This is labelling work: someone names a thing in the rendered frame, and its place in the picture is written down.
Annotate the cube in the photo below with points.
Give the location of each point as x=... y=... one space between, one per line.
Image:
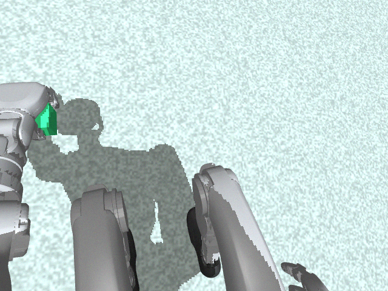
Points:
x=47 y=121

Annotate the right robot hand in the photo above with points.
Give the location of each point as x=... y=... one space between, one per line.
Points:
x=309 y=281

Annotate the left robot foot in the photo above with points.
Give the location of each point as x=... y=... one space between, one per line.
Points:
x=135 y=286

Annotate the left robot hand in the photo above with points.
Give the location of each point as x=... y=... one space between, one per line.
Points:
x=30 y=97

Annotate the left robot arm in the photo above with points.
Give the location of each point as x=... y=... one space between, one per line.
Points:
x=16 y=131

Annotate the right robot foot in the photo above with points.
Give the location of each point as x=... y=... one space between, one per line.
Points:
x=208 y=270

